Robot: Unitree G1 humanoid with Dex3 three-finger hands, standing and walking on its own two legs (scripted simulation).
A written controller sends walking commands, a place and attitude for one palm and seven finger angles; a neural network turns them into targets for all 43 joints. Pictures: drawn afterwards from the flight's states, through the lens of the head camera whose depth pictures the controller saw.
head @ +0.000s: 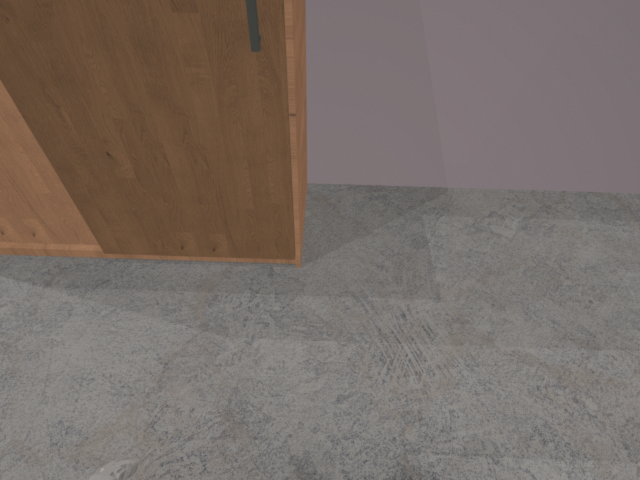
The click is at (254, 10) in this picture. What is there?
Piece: wardrobe's sliding door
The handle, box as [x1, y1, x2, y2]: [246, 0, 260, 51]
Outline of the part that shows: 246,0 251,51 259,51 260,34 258,33 255,0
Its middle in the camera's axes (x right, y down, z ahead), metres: -0.15 -0.51 +0.87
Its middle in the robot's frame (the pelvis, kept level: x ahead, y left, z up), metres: +1.00 +0.21 +0.19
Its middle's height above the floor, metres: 0.96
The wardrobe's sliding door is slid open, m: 0.00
